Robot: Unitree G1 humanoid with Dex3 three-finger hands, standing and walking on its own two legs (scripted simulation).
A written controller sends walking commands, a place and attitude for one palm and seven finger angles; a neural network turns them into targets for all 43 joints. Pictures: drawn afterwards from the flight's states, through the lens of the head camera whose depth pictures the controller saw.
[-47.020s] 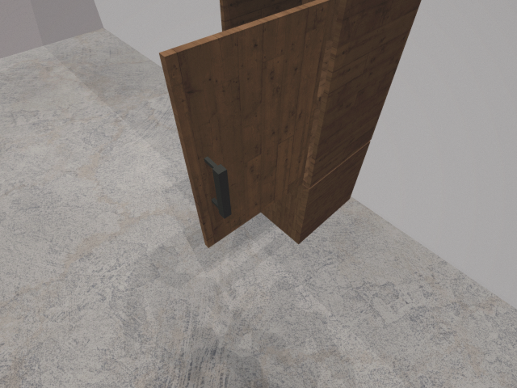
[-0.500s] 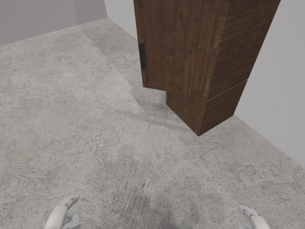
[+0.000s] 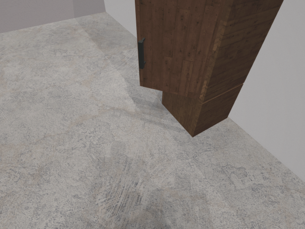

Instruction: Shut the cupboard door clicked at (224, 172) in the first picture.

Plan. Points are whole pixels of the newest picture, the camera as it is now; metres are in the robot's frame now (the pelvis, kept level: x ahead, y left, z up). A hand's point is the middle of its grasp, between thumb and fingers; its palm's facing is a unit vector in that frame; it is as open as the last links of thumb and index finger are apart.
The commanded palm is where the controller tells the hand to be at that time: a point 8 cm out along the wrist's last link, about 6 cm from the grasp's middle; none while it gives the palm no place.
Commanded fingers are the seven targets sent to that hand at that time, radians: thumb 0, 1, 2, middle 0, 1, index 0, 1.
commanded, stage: let the arm hang, fingers relaxed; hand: left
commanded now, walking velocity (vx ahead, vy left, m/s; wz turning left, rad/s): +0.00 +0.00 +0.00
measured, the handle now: (142, 53) +1.00 +0.11 -0.08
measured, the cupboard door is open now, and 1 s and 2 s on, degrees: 39 39 39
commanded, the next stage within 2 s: look to check the result in 0.40 s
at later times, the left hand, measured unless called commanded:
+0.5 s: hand out of the picture +0.03 +0.20 -0.17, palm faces +0.00 -0.98 -0.21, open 7.4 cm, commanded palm none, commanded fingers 0.00 0.90 0.90 -0.20 -0.30 -0.20 -0.30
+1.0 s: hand out of the picture +0.07 +0.23 -0.16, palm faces +0.00 -0.95 -0.31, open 7.4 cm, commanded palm none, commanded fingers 0.00 0.90 0.90 -0.20 -0.30 -0.20 -0.30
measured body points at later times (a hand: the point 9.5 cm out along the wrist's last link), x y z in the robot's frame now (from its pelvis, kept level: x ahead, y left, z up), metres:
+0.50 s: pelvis +0.01 +0.01 +0.00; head +0.02 +0.01 +0.45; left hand +0.04 +0.25 -0.16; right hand +0.03 -0.24 -0.15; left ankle +0.04 +0.11 -0.74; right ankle -0.02 -0.12 -0.74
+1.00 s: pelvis +0.02 +0.00 +0.01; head +0.03 +0.00 +0.46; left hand +0.07 +0.28 -0.14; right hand +0.09 -0.28 -0.14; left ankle +0.04 +0.11 -0.74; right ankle -0.02 -0.12 -0.74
